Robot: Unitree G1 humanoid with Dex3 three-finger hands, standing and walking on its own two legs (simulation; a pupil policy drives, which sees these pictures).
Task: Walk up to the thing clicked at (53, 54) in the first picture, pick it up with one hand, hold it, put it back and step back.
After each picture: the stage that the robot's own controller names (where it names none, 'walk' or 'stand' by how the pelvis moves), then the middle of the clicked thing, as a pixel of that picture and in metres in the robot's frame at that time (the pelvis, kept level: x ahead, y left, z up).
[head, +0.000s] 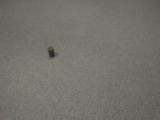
stand; (51, 52) +1.31 +0.34 -0.72
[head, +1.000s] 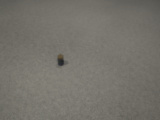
walk; (60, 60) +1.21 +0.16 -0.70
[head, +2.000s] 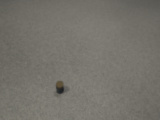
walk; (59, 87) +0.76 +0.13 -0.71
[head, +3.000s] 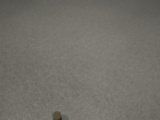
walk; (57, 118) +0.53 +0.17 -0.71
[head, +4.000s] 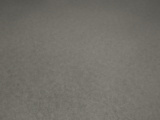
stand; out of the picture +0.42 +0.16 -0.71
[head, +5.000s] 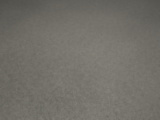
stand; out of the picture +0.41 +0.15 -0.72
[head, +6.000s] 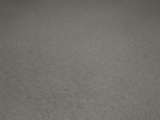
stand; out of the picture +0.41 +0.17 -0.72
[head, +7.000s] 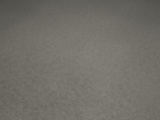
stand; out of the picture +0.38 +0.17 -0.72
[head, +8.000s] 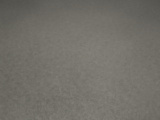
stand; out of the picture +0.42 +0.17 -0.73
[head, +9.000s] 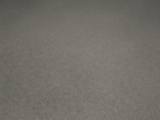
stand; out of the picture +0.40 +0.16 -0.73
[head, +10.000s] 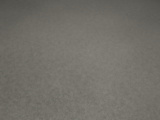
go down; out of the picture +0.41 +0.16 -0.73
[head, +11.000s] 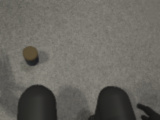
go down; (31, 56) +0.48 +0.21 -0.35
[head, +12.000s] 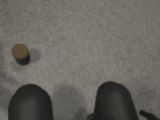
approach; (21, 55) +0.48 +0.23 -0.30
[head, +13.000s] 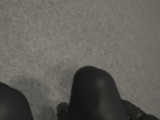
close in; out of the picture +0.46 +0.28 -0.22
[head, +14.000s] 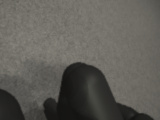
close; out of the picture +0.46 +0.29 -0.22
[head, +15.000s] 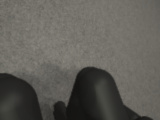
lift; out of the picture +0.40 +0.25 -0.21
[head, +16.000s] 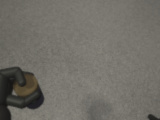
lift; (30, 92) +0.32 +0.17 -0.02
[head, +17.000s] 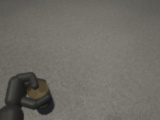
hold; (42, 98) +0.32 +0.15 +0.00
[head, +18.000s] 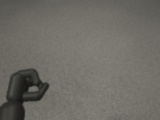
hold; out of the picture +0.28 +0.16 -0.25
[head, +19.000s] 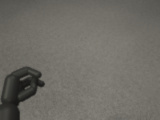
stand; out of the picture +0.26 -0.06 -0.68
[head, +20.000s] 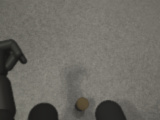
crouch; (81, 104) +0.31 -0.04 -0.45
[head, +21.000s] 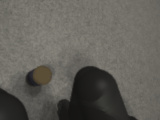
lower; (38, 76) +0.35 +0.02 -0.24
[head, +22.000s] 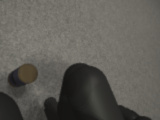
lower; (22, 76) +0.36 +0.03 -0.23
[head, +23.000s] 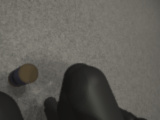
lower; (22, 75) +0.36 +0.03 -0.23
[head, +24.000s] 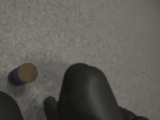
lower; (22, 75) +0.36 +0.03 -0.24
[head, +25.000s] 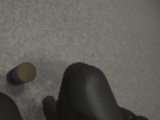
lower; (20, 74) +0.36 +0.03 -0.23
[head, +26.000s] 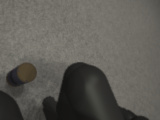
open; (20, 75) +0.37 +0.03 -0.23
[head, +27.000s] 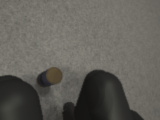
stand; (48, 77) +0.36 +0.01 -0.25
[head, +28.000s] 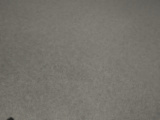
stand; out of the picture +0.26 -0.06 -0.61
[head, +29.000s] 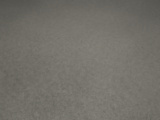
stand; out of the picture +0.27 -0.05 -0.67
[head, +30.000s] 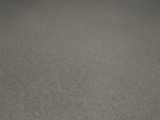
stand; out of the picture +0.26 -0.06 -0.67
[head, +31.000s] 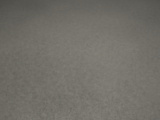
stand; out of the picture +0.28 -0.06 -0.72
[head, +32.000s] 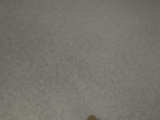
walk; out of the picture +0.36 -0.11 -0.71
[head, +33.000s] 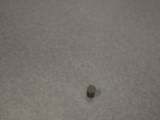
walk; (90, 91) +0.58 -0.07 -0.69
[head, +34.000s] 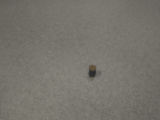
walk; (92, 71) +0.87 -0.06 -0.70
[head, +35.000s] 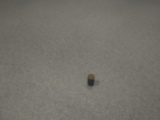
stand; (90, 80) +0.93 -0.07 -0.72
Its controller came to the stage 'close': yes
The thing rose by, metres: 0.70
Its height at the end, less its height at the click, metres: +0.00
